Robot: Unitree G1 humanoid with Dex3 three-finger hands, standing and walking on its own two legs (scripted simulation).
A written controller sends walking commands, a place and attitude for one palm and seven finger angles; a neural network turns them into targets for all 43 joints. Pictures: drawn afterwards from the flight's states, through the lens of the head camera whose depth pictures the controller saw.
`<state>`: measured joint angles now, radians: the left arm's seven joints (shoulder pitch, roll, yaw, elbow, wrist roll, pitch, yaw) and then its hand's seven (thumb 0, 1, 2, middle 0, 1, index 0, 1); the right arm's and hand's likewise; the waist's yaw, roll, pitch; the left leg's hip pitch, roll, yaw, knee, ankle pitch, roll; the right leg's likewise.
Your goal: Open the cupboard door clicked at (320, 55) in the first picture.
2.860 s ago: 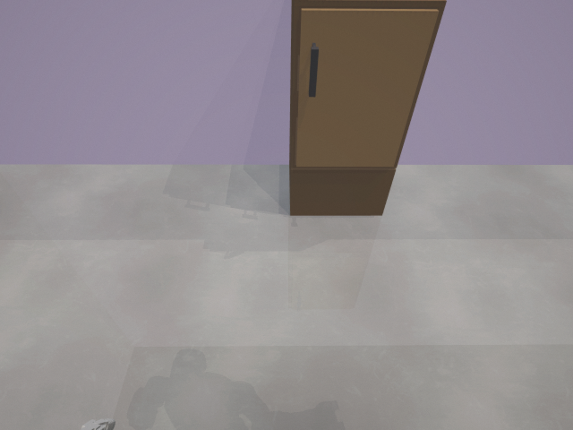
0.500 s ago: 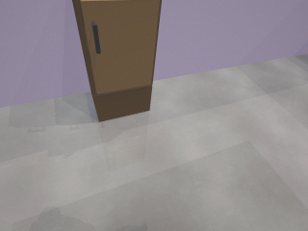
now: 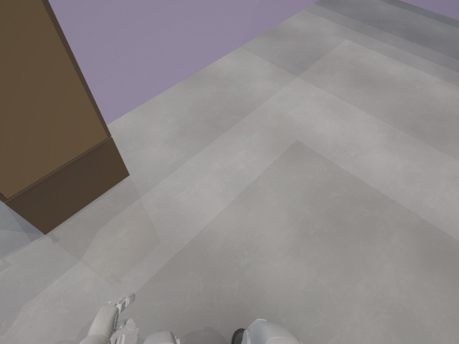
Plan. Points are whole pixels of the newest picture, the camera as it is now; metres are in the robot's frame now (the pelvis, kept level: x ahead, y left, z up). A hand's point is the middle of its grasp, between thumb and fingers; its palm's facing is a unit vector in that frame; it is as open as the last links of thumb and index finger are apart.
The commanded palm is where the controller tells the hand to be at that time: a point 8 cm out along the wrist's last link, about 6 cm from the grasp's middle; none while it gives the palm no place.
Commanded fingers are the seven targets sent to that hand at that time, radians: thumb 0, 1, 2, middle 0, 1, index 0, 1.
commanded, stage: walk to a spot facing it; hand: left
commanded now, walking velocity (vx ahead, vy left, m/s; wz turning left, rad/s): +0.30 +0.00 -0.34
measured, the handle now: out of the picture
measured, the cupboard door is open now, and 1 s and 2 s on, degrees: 0 0 0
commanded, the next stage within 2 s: turn to face it in 0.20 s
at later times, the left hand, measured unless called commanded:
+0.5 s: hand (105, 337) +0.16 +0.24 -0.17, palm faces -0.01 -0.98 -0.18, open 7.4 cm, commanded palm none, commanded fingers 0.00 0.90 0.90 -0.20 -0.30 -0.20 -0.30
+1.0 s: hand (125, 248) +0.32 +0.22 -0.12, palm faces +0.14 -0.95 -0.28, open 7.4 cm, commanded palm none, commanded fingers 0.00 0.90 0.90 -0.20 -0.30 -0.20 -0.30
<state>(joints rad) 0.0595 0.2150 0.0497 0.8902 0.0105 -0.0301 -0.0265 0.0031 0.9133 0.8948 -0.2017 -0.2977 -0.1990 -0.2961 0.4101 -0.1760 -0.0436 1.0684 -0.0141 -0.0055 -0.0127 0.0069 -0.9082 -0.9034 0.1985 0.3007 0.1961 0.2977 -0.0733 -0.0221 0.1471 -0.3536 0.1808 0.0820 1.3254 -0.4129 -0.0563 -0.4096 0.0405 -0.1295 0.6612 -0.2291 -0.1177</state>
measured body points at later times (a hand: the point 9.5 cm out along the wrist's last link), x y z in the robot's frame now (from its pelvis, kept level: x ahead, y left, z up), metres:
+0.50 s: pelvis +0.17 +0.05 +0.02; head +0.17 +0.08 +0.47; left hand +0.16 +0.29 -0.15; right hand +0.27 -0.18 -0.10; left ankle +0.21 +0.14 -0.71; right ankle +0.09 -0.05 -0.68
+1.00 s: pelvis +0.19 +0.01 +0.02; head +0.22 -0.01 +0.46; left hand +0.31 +0.27 -0.10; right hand +0.21 -0.24 -0.14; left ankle +0.21 +0.14 -0.70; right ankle +0.21 -0.10 -0.72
